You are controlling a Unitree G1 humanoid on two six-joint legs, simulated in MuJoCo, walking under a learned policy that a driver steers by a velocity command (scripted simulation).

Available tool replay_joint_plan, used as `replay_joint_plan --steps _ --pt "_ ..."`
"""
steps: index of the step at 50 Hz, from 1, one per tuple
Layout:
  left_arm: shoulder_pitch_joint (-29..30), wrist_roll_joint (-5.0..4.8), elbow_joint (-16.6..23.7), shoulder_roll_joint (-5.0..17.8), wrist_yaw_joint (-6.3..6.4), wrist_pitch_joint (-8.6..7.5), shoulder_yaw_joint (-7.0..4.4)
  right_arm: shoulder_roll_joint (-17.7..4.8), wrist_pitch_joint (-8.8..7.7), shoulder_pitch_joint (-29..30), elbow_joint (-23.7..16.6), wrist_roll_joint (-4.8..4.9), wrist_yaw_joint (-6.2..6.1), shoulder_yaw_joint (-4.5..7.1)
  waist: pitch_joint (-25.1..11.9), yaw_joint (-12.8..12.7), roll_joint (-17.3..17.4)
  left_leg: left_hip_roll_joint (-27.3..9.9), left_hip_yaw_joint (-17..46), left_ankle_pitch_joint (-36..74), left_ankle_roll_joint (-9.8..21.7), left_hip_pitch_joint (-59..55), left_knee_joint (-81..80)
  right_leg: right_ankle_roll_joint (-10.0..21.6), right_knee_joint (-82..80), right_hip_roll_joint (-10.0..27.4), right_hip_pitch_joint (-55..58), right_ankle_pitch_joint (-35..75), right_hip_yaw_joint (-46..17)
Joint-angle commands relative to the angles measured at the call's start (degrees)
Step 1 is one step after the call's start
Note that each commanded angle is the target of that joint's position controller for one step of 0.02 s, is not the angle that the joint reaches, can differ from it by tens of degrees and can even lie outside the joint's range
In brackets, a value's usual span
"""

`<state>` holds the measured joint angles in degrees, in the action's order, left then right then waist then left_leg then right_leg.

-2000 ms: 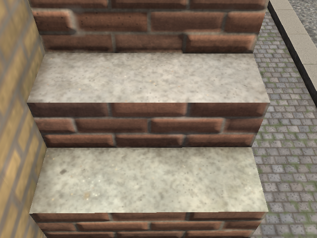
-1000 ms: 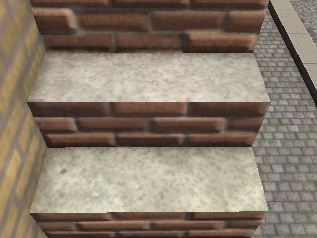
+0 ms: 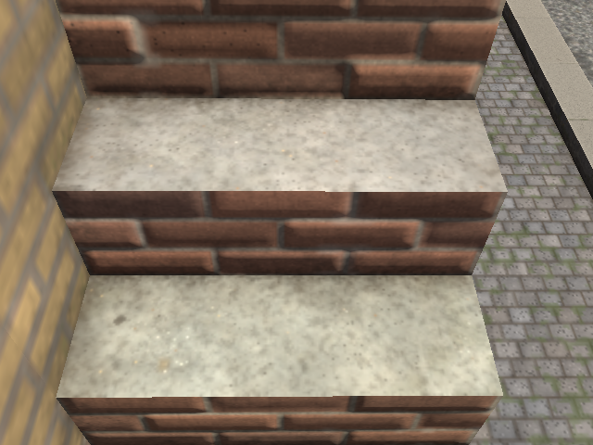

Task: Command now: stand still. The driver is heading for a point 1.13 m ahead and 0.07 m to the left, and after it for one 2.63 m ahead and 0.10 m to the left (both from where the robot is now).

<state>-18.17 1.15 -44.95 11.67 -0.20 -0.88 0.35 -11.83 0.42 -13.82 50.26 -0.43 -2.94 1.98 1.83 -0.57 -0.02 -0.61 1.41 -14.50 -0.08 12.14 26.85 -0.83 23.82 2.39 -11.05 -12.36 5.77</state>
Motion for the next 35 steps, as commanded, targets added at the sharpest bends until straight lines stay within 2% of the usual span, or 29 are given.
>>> replay_joint_plan --steps 1,4,6,15,16,17,26,27,28,35 --pt "-2.44 -0.01 2.74 4.99 0.10 -0.60 -1.18 -6.12 -0.56 -1.24 -2.56 -0.02 -0.16 1.34 -0.78 0.00 0.52 -5.24 4.29 8.28 2.44 -0.59 -4.28 3.09 -4.46 5.10 -0.99 4.33 -3.46" --pt "-2.49 -0.11 2.54 5.06 0.30 -0.52 -1.21 -6.13 -0.53 -1.26 -2.64 -0.26 -0.24 1.26 -0.75 0.00 0.48 -5.20 4.27 7.28 2.61 -0.25 -4.45 3.26 -4.47 5.25 -0.70 4.74 -3.57" --pt "-2.44 0.02 2.68 5.00 0.13 -0.57 -1.18 -6.11 -0.55 -1.25 -2.53 0.04 -0.16 1.32 -0.71 -0.01 0.48 -5.23 4.28 8.16 2.44 -0.50 -4.32 3.09 -4.46 5.13 -0.97 4.36 -3.43" --pt "-2.45 -0.03 2.67 5.01 0.10 -0.60 -1.16 -5.92 -0.49 -0.97 -2.45 0.01 -0.29 1.31 -0.93 -0.05 0.55 -5.17 4.02 8.32 2.37 -0.68 -4.29 3.15 -4.43 5.29 -0.82 5.15 -3.49" --pt "-3.29 0.27 2.35 4.81 0.08 -0.56 -1.13 -5.66 -0.65 -2.28 -1.92 0.13 -0.04 1.46 -1.26 0.14 -0.19 -5.32 4.04 5.92 2.21 -0.90 -4.81 2.88 -4.47 5.40 -0.66 3.43 -3.37" --pt "-2.30 -0.03 2.70 4.95 0.08 -0.59 -1.20 -6.27 -0.58 -1.18 -2.32 -0.09 -0.12 1.41 -0.09 -0.07 0.67 -5.19 4.26 7.72 2.35 -0.15 -4.47 3.06 -4.56 5.15 -1.23 4.12 -3.45" --pt "-2.61 -0.01 2.59 4.98 0.10 -0.62 -1.20 -6.06 -0.61 -1.28 -2.33 -0.01 -0.12 1.37 -0.75 -0.03 0.52 -5.27 4.17 8.28 2.39 -0.55 -4.38 3.06 -4.54 5.22 -0.88 4.37 -3.33" --pt "-2.63 -0.13 2.41 4.99 0.23 -0.57 -1.23 -6.17 -0.59 -1.32 -2.41 -0.26 -0.20 1.31 -0.81 -0.03 0.61 -5.24 4.15 7.56 2.56 -0.35 -4.47 3.21 -4.57 5.36 -0.64 4.71 -3.44" --pt "-2.61 0.01 2.57 5.04 0.16 -0.58 -1.20 -5.98 -0.60 -1.28 -2.34 -0.01 -0.14 1.35 -0.66 -0.02 0.37 -5.27 4.18 8.02 2.40 -0.43 -4.44 3.08 -4.53 5.23 -0.84 4.46 -3.32" --pt "-2.56 0.01 2.56 4.99 0.11 -0.59 -1.19 -6.06 -0.58 -1.38 -2.29 0.00 -0.18 1.34 -0.77 0.03 0.41 -5.28 4.14 8.29 2.34 -0.50 -4.39 3.04 -4.50 5.24 -0.78 4.42 -3.27"
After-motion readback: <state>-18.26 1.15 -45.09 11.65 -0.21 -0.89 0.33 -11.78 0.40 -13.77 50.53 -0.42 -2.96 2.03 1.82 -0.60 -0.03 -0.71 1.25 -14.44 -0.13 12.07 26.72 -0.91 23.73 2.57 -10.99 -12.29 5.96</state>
